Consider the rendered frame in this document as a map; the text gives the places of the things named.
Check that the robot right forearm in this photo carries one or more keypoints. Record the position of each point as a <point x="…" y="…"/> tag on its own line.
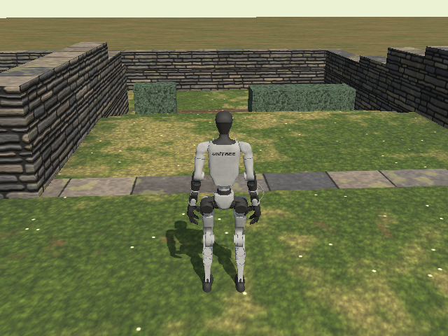
<point x="253" y="191"/>

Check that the robot left forearm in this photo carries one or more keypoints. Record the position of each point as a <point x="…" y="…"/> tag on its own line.
<point x="194" y="191"/>

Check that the robot right hand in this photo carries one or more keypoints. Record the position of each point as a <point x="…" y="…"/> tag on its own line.
<point x="256" y="214"/>

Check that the right robot upper arm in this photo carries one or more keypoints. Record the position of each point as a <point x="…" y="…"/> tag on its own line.
<point x="248" y="160"/>

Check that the robot left thigh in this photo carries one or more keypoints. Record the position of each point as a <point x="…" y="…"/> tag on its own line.
<point x="207" y="207"/>

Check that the humanoid robot torso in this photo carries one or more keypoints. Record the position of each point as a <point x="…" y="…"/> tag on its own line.
<point x="224" y="169"/>

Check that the left robot upper arm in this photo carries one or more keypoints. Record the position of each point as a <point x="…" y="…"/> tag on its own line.
<point x="199" y="160"/>

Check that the robot left hand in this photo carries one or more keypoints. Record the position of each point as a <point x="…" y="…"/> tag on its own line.
<point x="191" y="214"/>

